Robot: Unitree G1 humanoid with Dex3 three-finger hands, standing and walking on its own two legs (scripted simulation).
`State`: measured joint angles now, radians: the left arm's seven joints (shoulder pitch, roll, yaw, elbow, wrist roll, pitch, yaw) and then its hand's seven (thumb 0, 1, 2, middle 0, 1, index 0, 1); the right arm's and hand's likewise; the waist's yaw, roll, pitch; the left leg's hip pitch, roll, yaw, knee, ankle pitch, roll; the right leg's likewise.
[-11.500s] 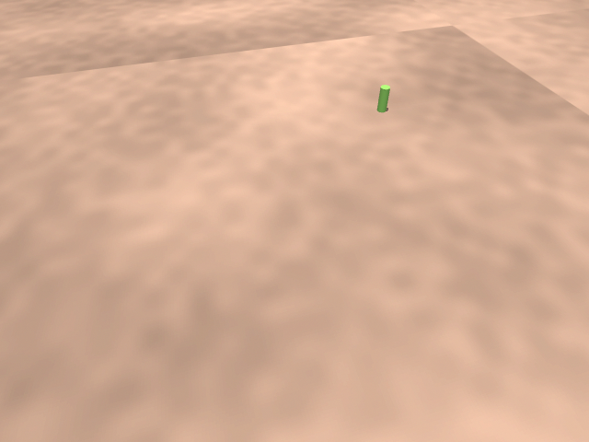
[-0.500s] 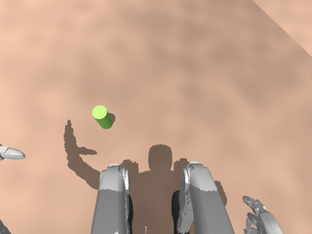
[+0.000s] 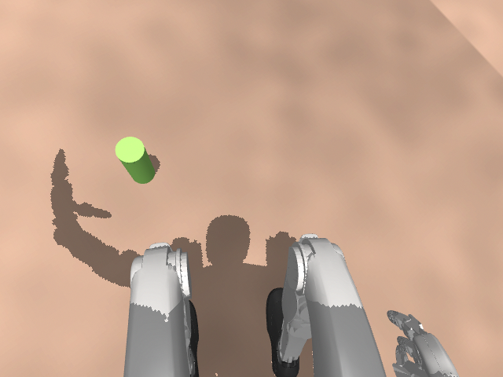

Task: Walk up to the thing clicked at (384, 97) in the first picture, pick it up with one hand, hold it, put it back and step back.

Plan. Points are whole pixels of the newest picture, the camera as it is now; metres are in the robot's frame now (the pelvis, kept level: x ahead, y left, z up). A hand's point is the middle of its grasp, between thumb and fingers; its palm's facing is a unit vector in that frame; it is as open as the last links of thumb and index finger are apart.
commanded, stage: go down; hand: left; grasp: from the side
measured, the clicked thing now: (137, 162) +0.53 +0.24 -0.34
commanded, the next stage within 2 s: approach in 0.70 s
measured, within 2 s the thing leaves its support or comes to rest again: neither
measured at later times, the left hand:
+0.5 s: hand out of the picture +0.45 +0.41 -0.02, palm faces +0.20 -0.98 -0.07, open 17.1 cm
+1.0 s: hand out of the picture +0.46 +0.41 -0.04, palm faces +0.21 -0.98 -0.03, open 17.3 cm
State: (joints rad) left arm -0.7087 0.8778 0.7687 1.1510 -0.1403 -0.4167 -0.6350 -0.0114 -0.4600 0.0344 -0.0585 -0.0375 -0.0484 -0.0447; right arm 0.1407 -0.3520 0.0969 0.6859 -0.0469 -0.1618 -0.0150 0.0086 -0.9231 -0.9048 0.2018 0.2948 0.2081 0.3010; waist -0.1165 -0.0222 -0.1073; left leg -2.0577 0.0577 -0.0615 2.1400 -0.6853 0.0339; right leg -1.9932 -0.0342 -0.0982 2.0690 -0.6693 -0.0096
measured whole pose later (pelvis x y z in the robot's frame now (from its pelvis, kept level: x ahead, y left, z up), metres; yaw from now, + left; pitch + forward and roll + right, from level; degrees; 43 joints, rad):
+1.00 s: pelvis -0.01 +0.00 -0.06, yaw -4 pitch +31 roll -11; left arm -0.86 1.11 0.79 1.29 -0.16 -0.44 -0.66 -0.01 -0.50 0.05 -0.07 -0.07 -0.05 -0.08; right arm 0.12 -0.39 0.22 0.63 -0.08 -0.12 -0.01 0.01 -0.91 -0.90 0.20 0.30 0.21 0.30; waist -0.19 -0.05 0.00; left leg -2.21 0.06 -0.13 2.33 -0.68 0.05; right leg -2.11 -0.02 -0.15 2.21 -0.65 0.00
